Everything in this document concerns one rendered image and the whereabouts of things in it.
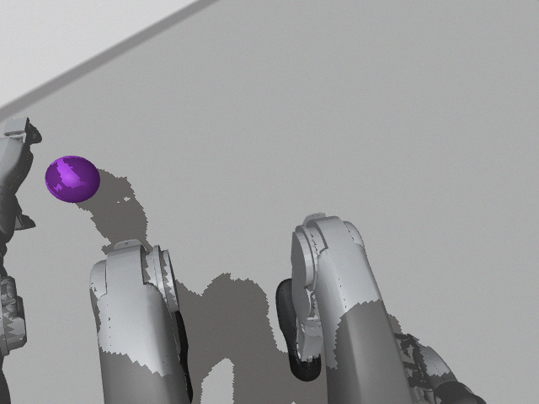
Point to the right robot hand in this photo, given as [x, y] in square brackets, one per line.
[428, 372]

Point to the right robot arm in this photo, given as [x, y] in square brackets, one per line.
[453, 392]

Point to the left robot hand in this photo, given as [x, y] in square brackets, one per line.
[16, 160]

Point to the ball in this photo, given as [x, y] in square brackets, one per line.
[72, 179]

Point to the left robot arm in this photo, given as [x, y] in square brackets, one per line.
[12, 320]

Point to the right robot foot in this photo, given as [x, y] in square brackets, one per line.
[287, 320]

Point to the left robot foot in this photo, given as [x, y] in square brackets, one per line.
[183, 354]

